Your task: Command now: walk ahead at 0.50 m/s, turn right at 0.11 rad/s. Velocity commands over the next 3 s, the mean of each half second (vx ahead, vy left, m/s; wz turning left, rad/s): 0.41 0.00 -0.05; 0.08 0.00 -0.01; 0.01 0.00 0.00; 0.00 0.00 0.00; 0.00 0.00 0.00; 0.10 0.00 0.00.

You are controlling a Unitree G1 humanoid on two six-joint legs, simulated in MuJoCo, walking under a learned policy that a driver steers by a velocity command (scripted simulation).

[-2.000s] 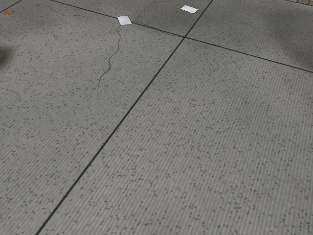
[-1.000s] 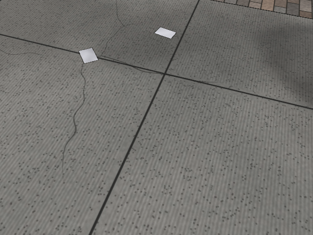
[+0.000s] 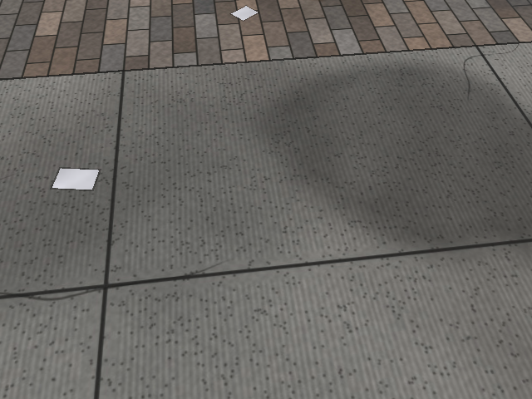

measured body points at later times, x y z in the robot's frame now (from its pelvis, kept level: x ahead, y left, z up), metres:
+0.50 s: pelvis +0.25 -0.06 +0.00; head +0.29 -0.07 +0.44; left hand +0.44 +0.19 -0.09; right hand +0.29 -0.34 -0.14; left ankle +0.13 +0.09 -0.65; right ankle +0.33 -0.15 -0.73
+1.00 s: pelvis +0.32 -0.04 +0.00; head +0.33 -0.04 +0.45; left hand +0.42 +0.21 -0.14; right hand +0.41 -0.30 -0.13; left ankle +0.32 +0.09 -0.73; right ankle +0.33 -0.15 -0.73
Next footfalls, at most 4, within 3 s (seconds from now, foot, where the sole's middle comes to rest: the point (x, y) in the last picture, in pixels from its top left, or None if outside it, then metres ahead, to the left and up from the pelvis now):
0.38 right None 0.37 -0.15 -0.77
0.72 left None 0.36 0.09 -0.77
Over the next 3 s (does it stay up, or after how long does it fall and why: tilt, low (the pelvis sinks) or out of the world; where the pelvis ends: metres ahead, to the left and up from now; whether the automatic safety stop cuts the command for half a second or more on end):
stays up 0.37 -0.02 0.00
